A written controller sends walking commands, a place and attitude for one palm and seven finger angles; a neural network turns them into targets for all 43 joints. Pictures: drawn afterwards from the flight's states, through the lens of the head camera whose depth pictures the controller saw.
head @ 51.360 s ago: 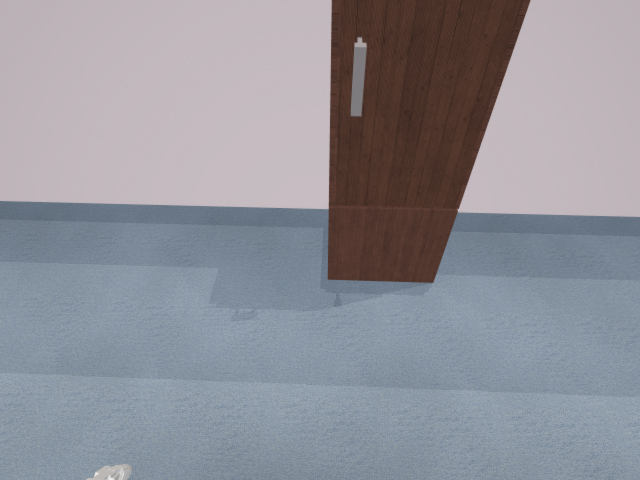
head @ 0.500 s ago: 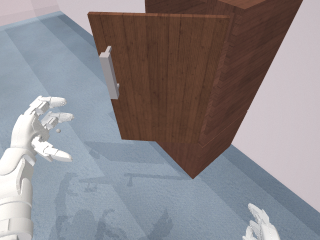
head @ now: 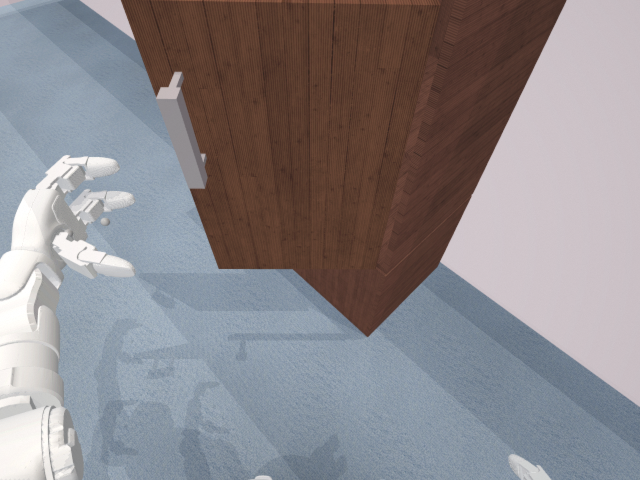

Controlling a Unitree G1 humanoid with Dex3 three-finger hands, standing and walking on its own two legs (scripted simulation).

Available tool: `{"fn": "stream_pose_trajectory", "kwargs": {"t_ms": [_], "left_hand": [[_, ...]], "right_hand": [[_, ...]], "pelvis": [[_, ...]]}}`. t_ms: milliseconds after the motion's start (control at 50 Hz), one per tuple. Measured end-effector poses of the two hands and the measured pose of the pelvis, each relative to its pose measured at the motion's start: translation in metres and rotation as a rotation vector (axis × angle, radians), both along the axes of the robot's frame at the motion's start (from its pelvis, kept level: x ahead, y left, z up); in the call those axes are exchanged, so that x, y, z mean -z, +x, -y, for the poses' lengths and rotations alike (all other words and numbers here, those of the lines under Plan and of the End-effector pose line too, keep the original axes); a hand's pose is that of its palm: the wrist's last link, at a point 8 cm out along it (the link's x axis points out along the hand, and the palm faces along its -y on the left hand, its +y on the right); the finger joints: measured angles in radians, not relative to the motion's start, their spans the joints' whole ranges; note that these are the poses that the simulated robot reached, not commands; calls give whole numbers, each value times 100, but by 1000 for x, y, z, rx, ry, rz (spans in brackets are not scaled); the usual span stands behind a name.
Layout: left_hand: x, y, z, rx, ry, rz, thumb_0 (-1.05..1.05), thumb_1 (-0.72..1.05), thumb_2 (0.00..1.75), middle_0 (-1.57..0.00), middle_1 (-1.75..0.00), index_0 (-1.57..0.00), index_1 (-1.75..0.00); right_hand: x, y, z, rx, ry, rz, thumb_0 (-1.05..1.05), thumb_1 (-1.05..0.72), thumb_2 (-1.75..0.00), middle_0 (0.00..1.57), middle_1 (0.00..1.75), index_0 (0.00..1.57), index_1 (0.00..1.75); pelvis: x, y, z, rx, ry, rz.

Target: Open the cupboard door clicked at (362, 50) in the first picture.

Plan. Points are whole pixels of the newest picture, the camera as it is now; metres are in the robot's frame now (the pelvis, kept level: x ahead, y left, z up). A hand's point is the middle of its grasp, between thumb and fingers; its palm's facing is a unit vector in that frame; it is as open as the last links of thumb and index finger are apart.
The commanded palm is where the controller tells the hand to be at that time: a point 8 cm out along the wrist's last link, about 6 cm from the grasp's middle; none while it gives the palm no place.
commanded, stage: move the hooked fingers beside the handle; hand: left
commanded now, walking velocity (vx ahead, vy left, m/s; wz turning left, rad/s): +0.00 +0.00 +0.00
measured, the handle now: (188, 133) +0.56 +0.21 +0.10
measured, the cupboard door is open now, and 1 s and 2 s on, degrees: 46 46 46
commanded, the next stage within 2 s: slide the fingers in behind the handle in 1.68 s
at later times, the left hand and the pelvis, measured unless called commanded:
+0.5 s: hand (117, 183) +0.45 +0.28 +0.11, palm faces +0.03 -1.00 -0.01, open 14.0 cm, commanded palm +0.43 +0.32 +0.11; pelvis +0.01 +0.01 -0.01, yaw -1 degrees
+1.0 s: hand (136, 152) +0.52 +0.27 +0.10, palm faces +0.03 -1.00 +0.00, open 14.0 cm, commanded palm +0.49 +0.32 +0.10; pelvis +0.01 +0.01 -0.02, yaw -2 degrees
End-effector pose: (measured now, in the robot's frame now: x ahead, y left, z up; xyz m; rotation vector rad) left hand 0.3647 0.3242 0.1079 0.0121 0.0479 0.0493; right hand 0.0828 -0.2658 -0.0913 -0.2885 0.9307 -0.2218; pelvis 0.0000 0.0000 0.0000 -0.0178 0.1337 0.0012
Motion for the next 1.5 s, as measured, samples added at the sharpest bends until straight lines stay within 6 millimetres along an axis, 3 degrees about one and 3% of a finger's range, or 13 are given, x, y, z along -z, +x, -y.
{"fn": "stream_pose_trajectory", "kwargs": {"t_ms": [180, 380, 580, 900, 1060, 1200, 1500], "left_hand": [[-5, 36, 6, 8, -18, 37, -2, -50, 30, -30, -120, -30, -120], [0, 50, -7, -9, -19, 15, -2, -50, 30, -30, -120, -30, -120], [1, 74, 0, 28, -25, 15, -2, -50, 30, -30, -120, -29, -120], [0, 120, 1, 19, 2, -7, -2, -50, 30, -30, -120, -30, -120], [6, 131, -3, 29, 3, 2, -2, -50, 30, -30, -120, -29, -119], [13, 126, -7, 24, -15, -2, -2, -50, 30, -30, -120, -29, -119], [9, 109, 3, 18, -13, 0, -2, -50, 30, -30, -120, -30, -120]], "right_hand": [[1, -7, -4, 28, 2, -37, 1, -91, -90, 20, 30, 20, 30], [7, -24, -7, 50, 6, -125, 1, -91, -90, 20, 30, 20, 30], [10, -42, -6, 75, -16, -209, 1, -91, -90, 20, 30, 20, 30], [13, -91, -8, 149, -18, -364, 0, -91, -90, 20, 30, 20, 30], [9, -108, -9, 183, -22, -440, 0, -91, -90, 20, 30, 20, 30], [8, -100, -11, 189, -12, -440, 0, -91, -90, 20, 30, 20, 30], [16, -44, -13, 111, 14, -294, 0, -91, -90, 20, 30, 20, 30]], "pelvis": [[2, 4, -3, 14, -2, -34], [5, 8, -8, 19, -7, -64], [8, 6, -11, 11, -16, -94], [15, 6, -12, 27, -23, -160], [16, 11, -13, 40, -25, -191], [15, 18, -14, 43, -29, -189], [14, 18, -12, 27, -28, -155]]}}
